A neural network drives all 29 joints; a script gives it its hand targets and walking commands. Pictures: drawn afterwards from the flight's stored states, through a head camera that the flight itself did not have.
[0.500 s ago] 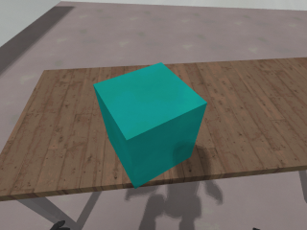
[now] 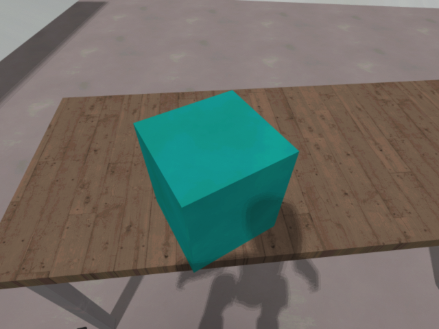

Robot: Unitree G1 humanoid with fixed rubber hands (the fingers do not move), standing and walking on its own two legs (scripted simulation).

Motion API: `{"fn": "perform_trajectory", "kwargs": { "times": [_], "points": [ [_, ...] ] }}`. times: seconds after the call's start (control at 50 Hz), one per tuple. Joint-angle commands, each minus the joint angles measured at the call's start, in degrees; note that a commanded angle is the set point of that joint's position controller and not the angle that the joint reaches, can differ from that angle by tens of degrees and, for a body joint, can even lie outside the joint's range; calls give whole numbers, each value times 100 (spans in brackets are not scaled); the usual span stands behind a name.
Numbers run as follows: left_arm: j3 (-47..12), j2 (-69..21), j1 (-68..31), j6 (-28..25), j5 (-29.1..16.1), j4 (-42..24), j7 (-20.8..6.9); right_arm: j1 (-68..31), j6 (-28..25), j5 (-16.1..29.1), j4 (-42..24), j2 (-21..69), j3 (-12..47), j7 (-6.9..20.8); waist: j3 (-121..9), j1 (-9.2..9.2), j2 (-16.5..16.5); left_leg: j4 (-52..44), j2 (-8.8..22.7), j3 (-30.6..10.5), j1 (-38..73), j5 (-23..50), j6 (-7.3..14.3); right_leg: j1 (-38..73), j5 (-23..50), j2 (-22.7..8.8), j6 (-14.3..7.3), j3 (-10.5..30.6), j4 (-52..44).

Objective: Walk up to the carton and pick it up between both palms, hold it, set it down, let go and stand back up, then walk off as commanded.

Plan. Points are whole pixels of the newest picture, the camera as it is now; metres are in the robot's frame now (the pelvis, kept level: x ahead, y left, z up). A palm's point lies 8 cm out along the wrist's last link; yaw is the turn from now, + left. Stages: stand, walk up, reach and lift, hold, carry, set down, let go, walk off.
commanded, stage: stand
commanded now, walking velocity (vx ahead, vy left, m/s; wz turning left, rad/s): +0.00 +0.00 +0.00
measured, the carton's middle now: (213, 181) +0.38 +0.04 +0.05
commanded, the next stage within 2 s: walk up in 0.62 s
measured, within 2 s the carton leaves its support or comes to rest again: neither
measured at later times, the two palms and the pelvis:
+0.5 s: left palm out of the picture +0.09 +0.30 -0.12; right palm out of the picture +0.11 -0.28 -0.12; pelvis +0.01 +0.01 +0.00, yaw +0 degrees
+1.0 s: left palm out of the picture +0.12 +0.31 -0.12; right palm out of the picture +0.12 -0.29 -0.12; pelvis +0.02 +0.00 +0.00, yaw +2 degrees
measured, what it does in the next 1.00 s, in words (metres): stands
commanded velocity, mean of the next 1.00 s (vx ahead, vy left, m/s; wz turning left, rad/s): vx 0.00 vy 0.00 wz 0.00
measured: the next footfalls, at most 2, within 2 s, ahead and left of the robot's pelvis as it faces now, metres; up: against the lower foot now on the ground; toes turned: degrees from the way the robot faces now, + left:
none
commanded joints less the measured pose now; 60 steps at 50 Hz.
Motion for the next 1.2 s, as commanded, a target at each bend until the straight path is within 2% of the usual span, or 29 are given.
{"fn": "perform_trajectory", "kwargs": {
  "times": [0.0, 0.06, 0.12, 0.16, 0.24, 0.3, 0.32, 0.34, 0.36, 0.38, 0.46, 0.48, 0.5, 0.52, 0.56, 0.58, 0.6, 0.66, 0.68, 0.72, 0.78, 0.82, 0.86, 0.92, 0.98, 1.04, 1.08, 1.12, 1.18],
  "points": [
    [169, 1299, -157, -34, -22, -315, 42, -205, -114, 14, -338, -1056, -160, -52, -573, -20, -127, -402, 700, -621, 183, 1029, 141, -34, 927, -658, -266, 539, -461],
    [199, 1325, -350, -87, 56, -357, 39, -252, -142, -7, -235, -1191, -161, -75, -619, 42, -179, -496, 646, -725, 194, 1472, 94, 121, 1183, -631, -290, 555, -408],
    [168, 1133, -152, -75, -7, -348, 51, -457, -111, -2, -291, -1349, -246, -41, -687, 51, 312, -440, 629, -605, 214, 1380, 86, 155, 1366, -634, -222, 524, -501],
    [181, 1320, -450, -80, -7, -381, 59, -191, -90, 35, -320, -1063, -209, -51, -588, -57, -188, -488, 647, -645, 201, 1586, 80, 21, 1382, -624, -223, 413, -413],
    [186, 1167, -92, -52, 56, -270, 59, -262, -85, 27, -325, -1274, -234, -54, -471, 0, 209, -487, 535, -539, 76, 1134, 39, 94, 1275, -617, -201, 493, -572],
    [147, 1219, -244, -78, 5, -312, 67, -147, -70, 19, -287, -1033, -167, -77, -330, -46, -72, -596, 653, -706, 4, 741, 163, -51, 836, -718, -290, 527, -500],
    [175, 1095, -302, -81, 56, -330, 60, -409, -90, -6, -356, -1228, -242, -70, -493, 18, 130, -638, 690, -728, 146, 896, 175, -45, 786, -624, -288, 483, -393],
    [155, 1099, -258, -53, 18, -314, 34, -400, -118, -15, -399, -1088, -184, -42, -652, 56, -202, -541, 725, -745, 122, 1166, 121, 103, 719, -585, -219, 333, -473],
    [155, 1182, -298, -63, -3, -324, 22, -327, -124, -12, -331, -1247, -190, -45, -624, 62, 102, -524, 691, -756, 51, 1197, 126, 196, 897, -682, -237, 542, -465],
    [175, 1240, -243, -45, -6, -264, 25, -231, -115, 2, -254, -1310, -226, -58, -418, 94, -56, -554, 672, -699, -104, 1351, 109, 266, 1127, -642, -194, 522, -501],
    [147, 1159, -208, 1, 37, -282, 68, -114, -125, 4, -371, -1238, -213, -80, -472, -63, 121, -460, 664, -631, 167, 1488, 147, 158, 1297, -670, -287, 467, -428],
    [136, 1122, -393, -1, 57, -416, 63, -60, -97, 5, -348, -1147, -177, -79, -612, -181, -261, -492, 632, -615, 173, 1610, 90, 244, 1487, -621, -289, 459, -311],
    [144, 1003, -261, -17, -7, -388, 57, -182, -106, 7, -296, -1207, -216, -68, -672, 2, 212, -516, 669, -634, 189, 1722, 133, 300, 1357, -673, -287, 471, -359],
    [168, 1145, -78, -17, -4, -329, 55, -262, -57, 8, -294, -1350, -243, -55, -506, -32, -118, -593, 668, -732, 235, 1390, 124, 60, 1251, -609, -269, 463, -407],
    [147, 1064, -307, -35, -11, -366, 78, -236, -90, 3, -341, -1200, -224, -62, -652, -65, 53, -497, 652, -687, 316, 1597, 106, 131, 1363, -660, -221, 493, -404],
    [185, 1243, -203, -20, 27, -407, 65, -90, -87, 21, -383, -1357, -286, -77, -601, -48, -377, -422, 666, -654, 499, 1961, 88, 72, 1522, -604, -203, 443, -387],
    [200, 1259, -167, -10, 47, -313, 83, -219, -77, 23, -321, -1389, -253, -79, -511, -58, 194, -364, 709, -579, 392, 2031, 112, 6, 1686, -658, -231, 481, -438],
    [201, 1134, -105, -41, -8, -357, 76, -198, -82, 21, -324, -1219, -223, -68, -491, 36, 156, -396, 688, -613, 204, 1750, 171, 258, 1612, -684, -241, 499, -435],
    [211, 1234, -262, -56, -22, -380, 62, -108, -73, 18, -405, -1013, -151, -63, -774, -97, -453, -473, 721, -690, 387, 1967, 123, 276, 1509, -582, -241, 331, -202],
    [102, 1000, -81, -57, -23, -367, 16, -68, -85, 43, -351, -1062, -157, -58, -806, -28, -317, -441, 736, -660, 595, 2062, 97, 79, 1376, -607, -243, 424, -285],
    [189, 1133, -153, -41, 14, -378, 49, -228, -97, 13, -308, -1201, -201, -76, -858, 47, 510, -366, 665, -572, 444, 2564, 133, 258, 1754, -647, -280, 398, -224],
    [301, 1318, -265, 15, -109, -476, 89, 38, -36, 59, -614, -1351, -261, -101, -337, -125, -100, -119, 703, -810, 49, 3309, 249, 183, 1945, -570, -249, 124, 79],
    [327, 1200, -138, 57, -121, -477, 103, -15, -25, 27, -744, -1419, -311, -105, -410, -85, 316, -51, 753, -859, 28, 3503, 371, 264, 1639, -520, -262, 241, 178],
    [339, 1259, -132, 75, -46, -716, 112, -38, 4, 52, -908, -1428, -359, -90, -815, -84, -150, 108, 686, -896, 82, 3062, 365, 439, 2002, -568, -289, 84, 307],
    [374, 1301, -252, 121, -59, -793, 95, 46, 33, 3, -1114, -1300, -382, -63, -713, -163, 276, 335, 658, -796, -75, 3355, 375, 325, 1874, -595, -378, 80, 713],
    [388, 1303, -249, 155, -21, -1031, 24, 34, 92, 42, -1331, -1435, -423, -50, -958, -148, 49, 473, 701, -964, -145, 2546, 498, 270, 1189, -578, -462, 49, 648],
    [450, 1336, -56, 144, 2, -1025, 33, 80, 87, -10, -1351, -1460, -414, -47, -906, -69, -67, 882, 413, -839, -393, 2304, 383, 375, 1724, -767, -569, 211, 607],
    [547, 1644, -120, 135, 8, -1149, 52, 267, 137, 47, -1517, -1404, -373, -61, -682, -84, -435, 1773, -40, -503, -559, 1554, 161, 161, 2053, -1248, -1065, 551, 349],
    [559, 1679, -407, 118, 107, -1301, 32, 453, 205, -89, -1504, -1235, -435, -72, -382, -131, -1163, 2800, -195, -367, -749, -2200, 138, -540, 2804, -2148, -1654, 984, 121]
  ]
}}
